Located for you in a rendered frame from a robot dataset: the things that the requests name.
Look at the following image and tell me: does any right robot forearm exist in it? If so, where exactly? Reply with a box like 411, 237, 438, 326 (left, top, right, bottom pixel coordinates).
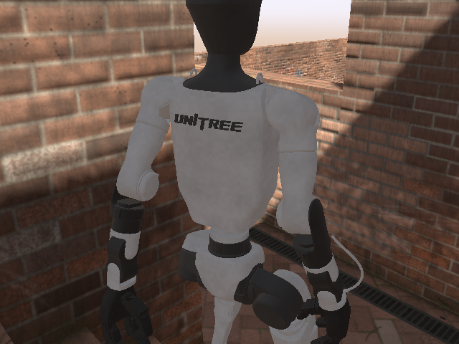
293, 199, 346, 311

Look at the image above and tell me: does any right robot upper arm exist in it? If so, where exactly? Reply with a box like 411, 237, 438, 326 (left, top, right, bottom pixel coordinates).
265, 86, 320, 234

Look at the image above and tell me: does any left robot hand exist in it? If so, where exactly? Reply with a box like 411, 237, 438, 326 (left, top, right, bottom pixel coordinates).
99, 285, 153, 344

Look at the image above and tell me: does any right robot hand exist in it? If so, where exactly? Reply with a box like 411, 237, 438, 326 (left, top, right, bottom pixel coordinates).
297, 293, 351, 344

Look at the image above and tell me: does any left robot forearm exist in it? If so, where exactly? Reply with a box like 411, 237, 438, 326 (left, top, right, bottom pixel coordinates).
106, 180, 145, 291

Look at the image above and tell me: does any left robot thigh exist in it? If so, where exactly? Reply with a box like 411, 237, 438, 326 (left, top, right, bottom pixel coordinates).
177, 229, 210, 282

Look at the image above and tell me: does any left robot upper arm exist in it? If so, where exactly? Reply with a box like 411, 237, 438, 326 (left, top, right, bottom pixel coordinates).
116, 76, 188, 201

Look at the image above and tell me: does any humanoid robot torso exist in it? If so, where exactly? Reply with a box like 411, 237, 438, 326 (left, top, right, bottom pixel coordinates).
169, 68, 280, 305

